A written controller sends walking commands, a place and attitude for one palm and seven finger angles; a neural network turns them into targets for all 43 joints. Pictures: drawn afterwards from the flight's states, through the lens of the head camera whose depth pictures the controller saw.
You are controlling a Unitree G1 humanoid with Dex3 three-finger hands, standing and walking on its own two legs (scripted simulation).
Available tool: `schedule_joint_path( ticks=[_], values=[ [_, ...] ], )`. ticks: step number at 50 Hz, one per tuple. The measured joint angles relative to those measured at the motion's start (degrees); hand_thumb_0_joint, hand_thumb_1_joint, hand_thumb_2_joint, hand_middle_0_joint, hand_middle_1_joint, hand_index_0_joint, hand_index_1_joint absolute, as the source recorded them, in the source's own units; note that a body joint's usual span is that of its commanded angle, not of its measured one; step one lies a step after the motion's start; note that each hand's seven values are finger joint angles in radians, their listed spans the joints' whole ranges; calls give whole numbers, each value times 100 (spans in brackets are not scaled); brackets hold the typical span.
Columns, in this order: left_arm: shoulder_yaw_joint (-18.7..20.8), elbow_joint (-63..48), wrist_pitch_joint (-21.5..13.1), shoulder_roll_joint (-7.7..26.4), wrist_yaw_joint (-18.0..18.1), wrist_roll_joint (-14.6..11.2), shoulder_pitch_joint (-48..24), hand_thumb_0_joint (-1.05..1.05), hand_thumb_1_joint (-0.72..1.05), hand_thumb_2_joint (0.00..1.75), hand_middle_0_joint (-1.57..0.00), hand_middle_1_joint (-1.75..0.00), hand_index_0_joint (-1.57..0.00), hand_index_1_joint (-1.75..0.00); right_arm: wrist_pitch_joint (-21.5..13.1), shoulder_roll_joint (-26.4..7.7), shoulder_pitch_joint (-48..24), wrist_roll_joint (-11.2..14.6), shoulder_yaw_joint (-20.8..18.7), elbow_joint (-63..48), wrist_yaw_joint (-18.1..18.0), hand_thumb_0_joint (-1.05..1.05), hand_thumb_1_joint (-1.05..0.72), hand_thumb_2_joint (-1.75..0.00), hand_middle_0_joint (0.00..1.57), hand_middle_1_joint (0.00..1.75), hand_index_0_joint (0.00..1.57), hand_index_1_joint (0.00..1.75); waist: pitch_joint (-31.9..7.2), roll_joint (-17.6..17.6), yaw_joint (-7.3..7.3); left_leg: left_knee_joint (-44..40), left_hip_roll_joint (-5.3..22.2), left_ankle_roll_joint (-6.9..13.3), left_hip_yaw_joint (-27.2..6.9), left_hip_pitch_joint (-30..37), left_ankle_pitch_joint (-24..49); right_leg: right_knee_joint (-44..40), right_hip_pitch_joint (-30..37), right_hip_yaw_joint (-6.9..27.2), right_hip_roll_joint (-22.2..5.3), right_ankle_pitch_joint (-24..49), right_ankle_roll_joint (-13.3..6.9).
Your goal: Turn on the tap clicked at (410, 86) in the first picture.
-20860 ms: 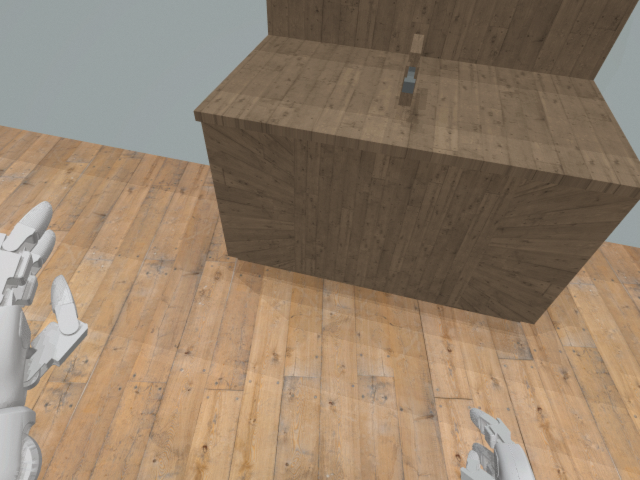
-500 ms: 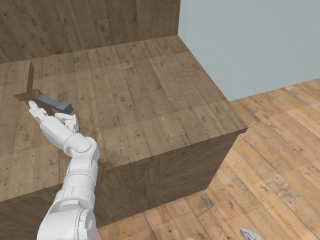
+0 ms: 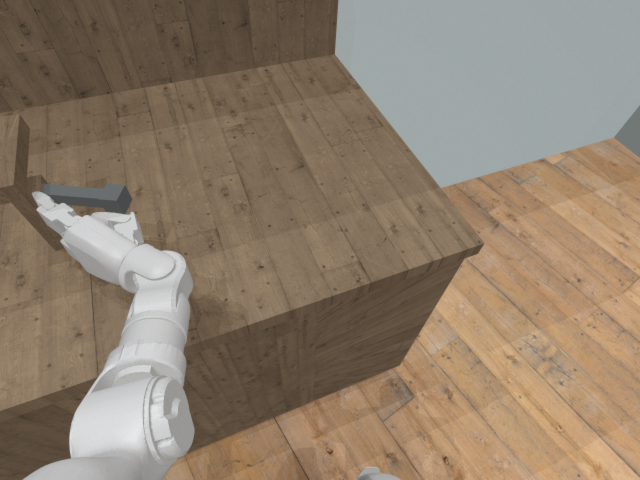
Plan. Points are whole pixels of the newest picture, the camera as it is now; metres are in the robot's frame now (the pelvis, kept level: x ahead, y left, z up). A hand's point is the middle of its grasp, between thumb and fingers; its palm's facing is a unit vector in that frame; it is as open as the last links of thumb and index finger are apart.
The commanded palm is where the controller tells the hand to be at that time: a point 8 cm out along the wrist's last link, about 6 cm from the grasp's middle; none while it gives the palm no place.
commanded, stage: push the lever round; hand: left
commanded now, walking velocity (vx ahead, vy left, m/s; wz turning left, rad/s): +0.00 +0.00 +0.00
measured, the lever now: (115, 199) +0.46 +0.26 +0.08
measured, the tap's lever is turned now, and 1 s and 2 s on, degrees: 64 70 72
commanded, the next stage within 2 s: lift the hand up off the lever in 0.36 s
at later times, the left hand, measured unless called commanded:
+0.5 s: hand (136, 216) +0.44 +0.24 +0.07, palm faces +0.88 -0.48 -0.08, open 7.8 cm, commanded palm +0.40 +0.25 +0.07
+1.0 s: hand (133, 205) +0.45 +0.24 +0.08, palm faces +0.87 -0.49 -0.09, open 7.8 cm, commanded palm +0.39 +0.24 +0.09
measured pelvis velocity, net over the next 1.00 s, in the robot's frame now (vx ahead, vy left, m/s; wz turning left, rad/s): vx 0.00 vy -0.01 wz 0.01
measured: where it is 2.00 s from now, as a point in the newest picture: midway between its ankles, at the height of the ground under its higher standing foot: outside the picture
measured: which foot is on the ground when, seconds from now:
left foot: down 0.00-1.00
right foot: down 0.00-1.00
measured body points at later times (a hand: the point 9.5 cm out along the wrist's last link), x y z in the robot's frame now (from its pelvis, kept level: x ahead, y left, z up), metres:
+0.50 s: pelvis -0.01 +0.00 +0.00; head +0.06 +0.01 +0.44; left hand +0.39 +0.26 +0.07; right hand +0.06 -0.26 -0.13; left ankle -0.01 +0.12 -0.70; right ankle +0.03 -0.09 -0.70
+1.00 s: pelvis +0.00 -0.01 +0.00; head +0.06 +0.00 +0.45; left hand +0.40 +0.26 +0.09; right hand +0.04 -0.27 -0.13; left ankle -0.01 +0.12 -0.70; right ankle +0.03 -0.09 -0.70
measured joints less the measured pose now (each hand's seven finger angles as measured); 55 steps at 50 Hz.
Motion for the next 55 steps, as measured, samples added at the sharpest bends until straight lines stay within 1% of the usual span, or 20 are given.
schedule_joint_path(
  ticks=[10, 17, 28, 39, 42, 44, 46, 50, 55],
  values=[
    [18, 62, 12, 45, -9, 7, -51, 1, 92, 91, -15, -15, -12, -15, -40, -1, 39, -27, -17, 24, 47, 1, -90, -90, 20, 30, 21, 30, 2, 1, -28, 12, 8, -10, -19, -8, 4, -8, 6, -19, 7, 10, -10],
    [-1, 196, -29, 64, 62, 25, -200, 2, 93, 92, -15, -15, -12, -14, -87, -2, -13, -56, -8, 65, 75, 1, -90, -90, 20, 30, 20, 30, -3, -2, -23, 95, -5, -13, -48, -104, -13, 70, -77, -48, -7, -15, -13],
    [175, 540, -117, 185, 164, 149, -493, 2, 94, 92, -15, -15, -9, -14, -77, 28, -58, -70, 49, 24, 33, 1, -90, -90, 20, 30, 21, 30, 5, -27, -92, 141, 5, -30, -58, -225, 9, 122, -202, -61, 2, 3, -36],
    [335, 478, 5, 289, 69, 91, -464, 3, 93, 91, -15, -15, -8, -14, -93, -13, 66, -54, 45, 18, 4, 1, -90, -90, 20, 30, 21, 30, 43, -24, -172, 18, 48, -54, -42, -119, 73, -5, -106, -45, 46, 82, -64],
    [292, 406, 41, 319, 31, 106, -416, 4, 93, 91, -15, -15, -10, -14, -112, -29, 103, -51, 29, 24, 8, 1, -90, -90, 20, 30, 21, 30, 54, -21, -185, -13, 54, -59, -43, -72, 80, -36, -60, -44, 53, 89, -69],
    [245, 351, 54, 346, -1, 117, -401, 5, 93, 91, -15, -15, -11, -14, -126, -42, 120, -46, 19, 35, 10, 1, -90, -90, 20, 30, 21, 30, 64, -14, -187, -31, 55, -62, -46, -43, 83, -56, -29, -47, 54, 92, -71],
    [190, 308, 84, 352, -23, 59, -403, 6, 93, 92, -15, -15, -12, -14, -138, -55, 141, -35, 11, 43, 15, 1, -90, -90, 20, 30, 20, 30, 74, -3, -173, -60, 52, -61, -50, -6, 88, -84, 10, -50, 52, 94, -69],
    [132, 284, 174, 305, -45, -35, -391, 6, 94, 92, -14, -15, -13, -14, -152, -75, 161, -21, 9, 63, 29, 1, -90, -90, 20, 30, 20, 30, 78, 21, -139, -145, 41, -56, -58, 88, 107, -161, 107, -54, 42, 102, -62],
    [62, 177, 231, 225, -50, -48, -353, 7, 95, 92, -14, -15, -14, -14, -169, -67, 131, -22, 6, 67, 54, 1, -90, -90, 20, 30, 20, 30, 86, 32, -86, -225, 26, -49, -53, 188, 111, -217, 199, -47, 29, 91, -53]
  ],
)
